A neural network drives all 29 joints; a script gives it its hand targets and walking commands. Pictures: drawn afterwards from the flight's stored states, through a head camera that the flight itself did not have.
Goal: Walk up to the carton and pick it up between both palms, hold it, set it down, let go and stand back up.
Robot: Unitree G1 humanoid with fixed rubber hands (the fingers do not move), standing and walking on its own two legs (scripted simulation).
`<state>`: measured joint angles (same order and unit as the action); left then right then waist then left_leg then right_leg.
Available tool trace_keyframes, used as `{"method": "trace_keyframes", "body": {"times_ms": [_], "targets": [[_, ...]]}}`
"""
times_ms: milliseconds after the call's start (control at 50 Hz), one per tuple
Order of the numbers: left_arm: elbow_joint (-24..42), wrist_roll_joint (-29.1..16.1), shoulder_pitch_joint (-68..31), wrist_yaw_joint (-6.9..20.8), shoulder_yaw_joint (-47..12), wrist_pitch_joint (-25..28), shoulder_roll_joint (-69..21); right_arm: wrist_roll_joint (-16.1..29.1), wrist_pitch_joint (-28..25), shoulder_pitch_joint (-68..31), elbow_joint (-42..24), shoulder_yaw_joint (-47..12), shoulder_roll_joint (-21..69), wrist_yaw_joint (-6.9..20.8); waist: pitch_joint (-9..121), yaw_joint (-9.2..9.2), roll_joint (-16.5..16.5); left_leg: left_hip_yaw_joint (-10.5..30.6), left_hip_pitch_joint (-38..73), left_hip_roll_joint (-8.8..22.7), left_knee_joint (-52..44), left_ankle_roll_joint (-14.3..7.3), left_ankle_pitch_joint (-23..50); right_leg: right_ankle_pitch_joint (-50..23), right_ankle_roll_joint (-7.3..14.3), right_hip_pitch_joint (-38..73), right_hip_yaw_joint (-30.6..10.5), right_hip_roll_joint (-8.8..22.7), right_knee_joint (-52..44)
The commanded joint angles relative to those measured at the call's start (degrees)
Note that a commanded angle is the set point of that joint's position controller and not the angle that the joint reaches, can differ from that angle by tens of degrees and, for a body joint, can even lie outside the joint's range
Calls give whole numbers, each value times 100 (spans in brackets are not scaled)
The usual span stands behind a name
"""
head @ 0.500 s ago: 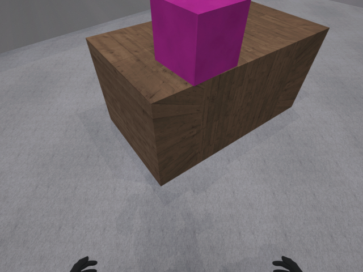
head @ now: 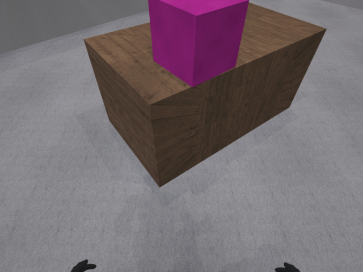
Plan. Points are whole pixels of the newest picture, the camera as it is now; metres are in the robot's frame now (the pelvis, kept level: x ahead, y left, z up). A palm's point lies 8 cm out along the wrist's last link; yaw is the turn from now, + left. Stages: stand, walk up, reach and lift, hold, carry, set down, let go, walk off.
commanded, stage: walk up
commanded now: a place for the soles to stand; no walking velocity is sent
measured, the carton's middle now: (195, 34) +1.10 -0.09 +0.05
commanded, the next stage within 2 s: none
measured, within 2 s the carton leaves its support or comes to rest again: neither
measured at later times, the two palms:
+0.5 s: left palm out of the picture +0.14 +0.13 -0.11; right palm (334, 226) +0.27 -0.41 -0.12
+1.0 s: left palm (148, 219) +0.30 +0.09 -0.13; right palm (331, 169) +0.41 -0.45 -0.07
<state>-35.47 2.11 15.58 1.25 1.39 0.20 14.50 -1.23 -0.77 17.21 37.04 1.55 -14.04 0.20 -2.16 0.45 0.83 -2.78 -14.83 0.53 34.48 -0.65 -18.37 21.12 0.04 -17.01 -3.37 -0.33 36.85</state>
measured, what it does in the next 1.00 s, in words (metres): walks ahead, turning left: right foot, then left foot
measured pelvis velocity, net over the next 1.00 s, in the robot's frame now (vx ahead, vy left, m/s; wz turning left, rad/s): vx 0.28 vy -0.20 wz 0.36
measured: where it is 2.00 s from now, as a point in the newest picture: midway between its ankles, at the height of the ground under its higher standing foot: (239, 204)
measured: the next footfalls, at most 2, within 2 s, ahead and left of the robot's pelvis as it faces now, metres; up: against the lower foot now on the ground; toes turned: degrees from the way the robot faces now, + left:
right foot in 0.34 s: +0.22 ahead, -0.25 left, +0.00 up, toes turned +5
left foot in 0.76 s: +0.30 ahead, -0.02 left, +0.00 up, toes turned +20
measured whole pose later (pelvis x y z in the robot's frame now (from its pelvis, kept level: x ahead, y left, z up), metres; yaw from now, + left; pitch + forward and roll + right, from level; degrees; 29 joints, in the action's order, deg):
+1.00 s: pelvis +0.28 -0.20 -0.01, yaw +21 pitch -5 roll +1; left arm -33.9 3.8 14.2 4.4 2.8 -4.4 21.1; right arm -3.5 -2.6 23.5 37.5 3.2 -12.8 -5.1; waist -6.9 1.2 9.0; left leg 2.2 -16.6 1.9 37.0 0.7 -16.1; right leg 23.0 -2.2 -33.0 0.0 5.4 70.2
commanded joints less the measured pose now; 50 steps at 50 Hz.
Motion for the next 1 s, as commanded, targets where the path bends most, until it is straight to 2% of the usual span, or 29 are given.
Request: {"method": "trace_keyframes", "body": {"times_ms": [0,100,180,220,240,260,280,300,320,340,360,380,420,440,480,540,600,640,680,700,720,740,760,780,820,860,900,940,980], "targets": [[972,261,-561,328,381,16,691,-330,-194,1243,70,630,-1616,-384,-795,355,-290,4205,1256,2370,-2405,-1637,-3537,773,-35,-3505,-64,483,2051],[1097,182,-649,441,418,50,610,-285,-386,572,92,554,-1287,-384,-546,118,-844,2808,553,1533,-2176,-1197,-2034,-15,-150,-2514,-124,637,1745],[1155,118,-503,477,443,0,564,-252,-389,263,72,637,-1421,-312,-458,-68,-1366,2055,-432,1211,-1835,-1089,-1709,-318,-117,-1236,-53,699,1175],[1018,81,21,439,491,16,636,-273,-334,-17,-68,662,-1457,-259,-324,-327,-1509,1736,-1308,1088,-1366,-962,-1710,-388,-18,105,87,650,758],[862,80,544,399,547,38,731,-274,-294,-167,-137,635,-1422,-238,-207,-593,-1370,1605,-1865,943,-937,-850,-1905,-658,35,1062,243,552,480],[637,99,1159,333,612,71,900,-283,-246,-99,-163,559,-1198,-224,-3,-830,-831,1396,-2286,652,-99,-686,-2100,-603,52,1941,358,386,341],[408,103,1781,243,675,110,1182,-294,-201,238,-159,437,-796,-209,385,-1041,94,966,-2508,196,1254,-458,-2212,-190,78,2639,413,270,230],[342,130,2048,164,660,175,1523,-266,-179,467,-321,282,-322,-186,610,-1115,1336,400,-2784,-377,2986,-266,-2352,1106,234,2510,-648,949,-505],[588,182,1556,83,643,215,1936,-206,-158,591,-651,206,-188,-205,344,-887,2103,671,-3125,-465,3991,-83,-2202,2640,587,1598,-3238,2218,-2025],[687,81,674,22,681,181,2116,-185,-94,885,-652,321,-575,-249,85,-440,1622,855,-2912,-71,4381,-99,-1831,4084,1045,849,-4391,2689,-3043],[704,-25,274,-4,655,174,2086,-203,-35,808,-653,372,-806,-256,-313,-278,1481,793,-2935,202,4553,-82,-1509,4464,1278,373,-4611,2750,-3366],[641,-64,151,-4,598,182,1899,-199,-6,558,-615,385,-873,-264,-764,-252,1393,804,-2937,375,4587,-49,-1136,3980,1311,36,-4099,2539,-3270],[569,16,55,-25,483,164,1432,-137,13,522,-365,405,-889,-260,-1000,-149,1114,808,-2450,493,4196,10,-589,2148,1062,-354,-2461,2045,-2616],[471,52,62,-22,436,155,1238,-96,23,529,-352,428,-892,-236,-958,-119,955,792,-2177,471,3950,-3,-547,1508,1060,-479,-1824,1887,-2336],[308,61,183,-3,372,165,1054,-70,17,414,-428,425,-833,-209,-939,-170,818,743,-2053,429,3618,-19,-605,960,1235,-504,-1341,1848,-2130],[148,129,526,-8,344,182,1053,15,-63,38,-606,363,-734,-189,-990,-353,664,644,-2332,383,2581,-51,-614,24,1413,120,-1040,1958,-1983],[122,177,674,-8,320,132,1171,59,-200,-186,-760,301,-558,-172,-601,-446,626,246,-1861,279,1408,-116,-287,-1412,1298,567,-360,1824,-1585],[173,144,547,24,289,66,1278,37,-264,-55,-763,347,-508,-182,-174,-316,514,-100,-632,70,682,-170,264,-1550,1121,142,293,1577,-1051],[250,151,325,71,205,-3,1223,-27,-294,759,-588,492,-672,-251,362,116,128,-111,1141,-144,71,-288,992,-1066,829,-687,868,1253,111],[289,171,431,95,129,-23,1043,-85,-289,1262,-477,590,-914,-325,681,347,-332,407,1978,-4,-80,-417,717,-979,574,-1128,1172,989,1167],[445,193,576,138,33,-32,756,-236,-272,1617,-459,692,-1307,-424,938,530,-1263,2428,2796,1074,-575,-875,-563,261,233,-2226,1430,569,2536],[584,177,740,159,113,-134,893,-304,-209,1602,-566,701,-1642,-528,959,439,-1522,5090,2652,2330,-1495,-1518,-1984,1452,-55,-2890,878,218,3530],[579,227,573,159,229,-323,1308,-238,-101,1396,-494,739,-1662,-623,665,426,-871,5412,2074,2642,-1881,-1895,-3358,1477,-56,-2924,413,490,3857],[626,258,356,188,258,-419,1351,-220,-90,1148,-546,706,-1578,-679,310,357,-804,5379,1742,2675,-2031,-1955,-3564,1292,-94,-3091,288,609,4053],[608,286,25,197,298,-414,1327,-216,-175,772,-597,569,-1304,-686,-106,270,-494,4311,1109,2306,-1869,-1714,-2585,863,-175,-3028,114,755,4080],[587,223,100,242,271,-393,1123,-232,-273,401,-613,502,-1182,-633,-453,45,-657,3291,245,1902,-1679,-1448,-1479,483,-231,-2608,-85,873,3746],[545,148,226,327,236,-399,912,-231,-344,79,-540,509,-1197,-566,-590,-155,-861,2499,-439,1466,-1668,-1262,-981,13,-255,-2084,-63,844,3414],[541,89,238,415,214,-386,739,-244,-395,-24,-476,550,-1253,-512,-610,-223,-1149,1919,-730,1155,-1593,-1130,-851,-297,-258,-1781,59,816,2864],[597,52,138,474,216,-363,666,-266,-416,24,-438,613,-1364,-474,-517,-192,-1403,1638,-867,1060,-1498,-1080,-1051,-491,-236,-1548,161,859,2309]]}}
